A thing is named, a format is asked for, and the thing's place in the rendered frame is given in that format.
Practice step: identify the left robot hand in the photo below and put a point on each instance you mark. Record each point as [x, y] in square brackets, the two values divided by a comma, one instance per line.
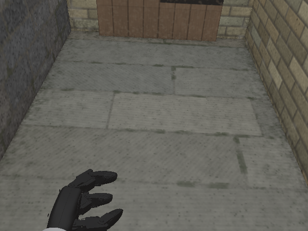
[74, 200]

